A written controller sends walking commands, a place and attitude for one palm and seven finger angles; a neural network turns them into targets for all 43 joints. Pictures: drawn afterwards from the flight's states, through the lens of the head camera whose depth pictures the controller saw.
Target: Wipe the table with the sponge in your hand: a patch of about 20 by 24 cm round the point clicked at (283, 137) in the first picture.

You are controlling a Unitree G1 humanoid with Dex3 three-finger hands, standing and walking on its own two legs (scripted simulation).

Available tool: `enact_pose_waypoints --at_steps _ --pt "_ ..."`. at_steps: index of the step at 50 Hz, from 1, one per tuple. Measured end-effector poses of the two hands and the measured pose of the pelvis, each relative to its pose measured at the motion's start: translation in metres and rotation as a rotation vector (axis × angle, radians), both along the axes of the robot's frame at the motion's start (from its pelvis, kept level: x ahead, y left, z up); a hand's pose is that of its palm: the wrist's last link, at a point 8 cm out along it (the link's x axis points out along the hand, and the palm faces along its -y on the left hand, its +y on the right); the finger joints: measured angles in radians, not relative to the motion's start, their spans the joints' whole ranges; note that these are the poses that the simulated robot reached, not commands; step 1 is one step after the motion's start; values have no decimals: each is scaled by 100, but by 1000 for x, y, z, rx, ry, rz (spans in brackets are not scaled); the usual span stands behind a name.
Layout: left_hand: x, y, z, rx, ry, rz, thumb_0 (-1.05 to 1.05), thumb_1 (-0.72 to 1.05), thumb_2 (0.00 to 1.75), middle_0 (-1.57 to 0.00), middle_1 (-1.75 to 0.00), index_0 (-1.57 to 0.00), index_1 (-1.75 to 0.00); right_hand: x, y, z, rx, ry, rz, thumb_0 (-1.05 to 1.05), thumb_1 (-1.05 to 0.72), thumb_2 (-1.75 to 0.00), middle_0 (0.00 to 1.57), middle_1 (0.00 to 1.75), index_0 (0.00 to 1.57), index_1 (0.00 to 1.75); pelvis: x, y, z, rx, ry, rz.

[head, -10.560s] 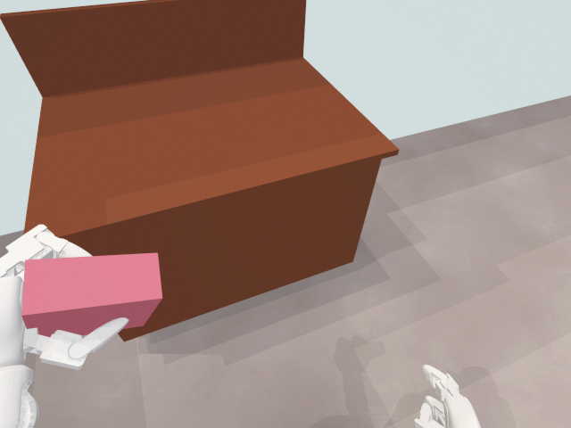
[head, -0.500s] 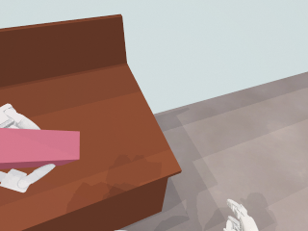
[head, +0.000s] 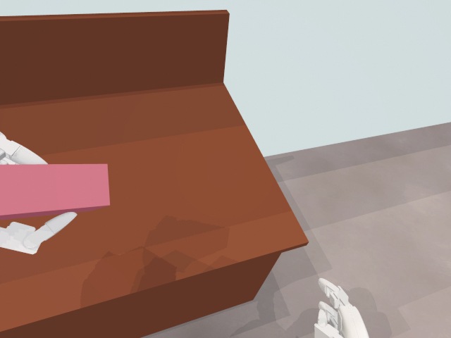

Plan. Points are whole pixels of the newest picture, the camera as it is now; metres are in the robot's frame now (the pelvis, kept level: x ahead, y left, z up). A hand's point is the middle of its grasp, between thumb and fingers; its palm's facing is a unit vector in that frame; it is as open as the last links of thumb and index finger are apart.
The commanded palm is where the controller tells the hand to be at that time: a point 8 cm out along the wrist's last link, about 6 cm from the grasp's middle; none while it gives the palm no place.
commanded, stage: come to a stop and stand still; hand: left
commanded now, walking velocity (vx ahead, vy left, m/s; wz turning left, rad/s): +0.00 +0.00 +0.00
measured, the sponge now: (65, 192) +0.24 +0.25 +0.17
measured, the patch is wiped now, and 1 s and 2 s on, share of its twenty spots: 0.00 0.00 0.00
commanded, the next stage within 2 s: look again from close up in 0.24 s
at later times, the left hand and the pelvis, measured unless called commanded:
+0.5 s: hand (69, 199) +0.23 +0.24 +0.18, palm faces +0.36 -0.83 -0.42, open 9.5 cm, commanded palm +0.17 +0.27 +0.18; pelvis +0.01 -0.01 +0.01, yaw +0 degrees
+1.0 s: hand (135, 187) +0.26 +0.17 +0.17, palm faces +0.34 -0.85 -0.40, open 9.5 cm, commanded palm +0.20 +0.20 +0.18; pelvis +0.04 -0.07 +0.01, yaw -1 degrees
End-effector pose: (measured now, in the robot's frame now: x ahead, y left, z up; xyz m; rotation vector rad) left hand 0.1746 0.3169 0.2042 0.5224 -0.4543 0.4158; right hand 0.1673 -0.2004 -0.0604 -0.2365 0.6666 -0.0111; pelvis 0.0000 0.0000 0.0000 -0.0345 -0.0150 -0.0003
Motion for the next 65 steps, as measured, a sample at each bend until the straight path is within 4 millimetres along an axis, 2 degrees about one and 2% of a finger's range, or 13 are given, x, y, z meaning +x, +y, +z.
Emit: enact_pose_waypoints --at_steps 3,6,11,17,23,29,34,40,44,49,53,59,65 --pt "-3 -3 -4 -56 -1 -4 -1 -44 100 -80 -136 -80 -136 1 15 -4 32 9 20 2 -90 -90 20 30 20 30 0 8 2 4 0 -4" --pt "3 -12 -19 -112 47 -36 -1 -43 100 -79 -137 -80 -136 1 24 -6 50 14 27 2 -90 -90 20 30 20 30 0 11 2 12 1 -5" --pt "16 -19 -38 -118 155 -76 -1 -43 100 -79 -137 -80 -136 1 21 -3 41 12 1 2 -90 -90 21 30 20 30 -1 11 3 11 0 -8" --pt "19 -20 -25 -41 143 -95 -1 -43 101 -79 -137 -80 -136 -1 0 5 -6 4 -34 2 -90 -90 20 30 20 30 2 4 5 10 7 -4" --pt "13 -32 -10 -8 115 -99 -1 -43 101 -79 -137 -80 -137 -1 -25 6 -32 9 -61 2 -91 -90 20 30 20 30 8 -4 7 13 13 -3" --pt "16 -44 -22 -49 184 -60 -1 -43 101 -79 -137 -80 -137 2 -43 2 -18 14 -89 2 -91 -90 20 30 20 30 14 -17 7 20 11 -6" --pt "23 -61 -31 -85 223 -49 -1 -43 101 -79 -137 -79 -137 6 -55 -1 -4 15 -93 2 -91 -90 20 30 20 30 18 -32 8 19 13 -3" --pt "31 -86 -24 -79 200 -88 -1 -43 101 -79 -137 -80 -137 14 -71 -1 -3 8 -95 2 -91 -90 20 30 20 30 26 -47 8 18 19 -4" --pt "40 -93 -19 -67 195 -88 -1 -43 101 -79 -137 -80 -137 21 -82 -1 0 8 -110 2 -91 -90 20 30 20 30 32 -57 8 24 25 -11" --pt "51 -100 -21 -80 216 -70 -1 -43 101 -79 -137 -79 -137 27 -97 0 6 13 -127 2 -91 -90 20 30 20 30 38 -69 8 32 30 -19" --pt "56 -114 -25 -101 229 -81 -1 -43 101 -79 -137 -79 -137 31 -110 0 6 13 -137 2 -91 -90 20 30 20 30 40 -80 7 33 28 -22" --pt "57 -138 -24 -97 230 -120 -1 -43 101 -79 -137 -79 -137 33 -129 0 5 9 -153 2 -91 -90 20 30 20 30 41 -95 5 31 24 -25" --pt "51 -146 -20 -79 225 -100 -1 -43 101 -79 -137 -79 -137 29 -145 -5 9 17 -175 2 -91 -90 20 30 20 30 40 -107 2 25 18 -25"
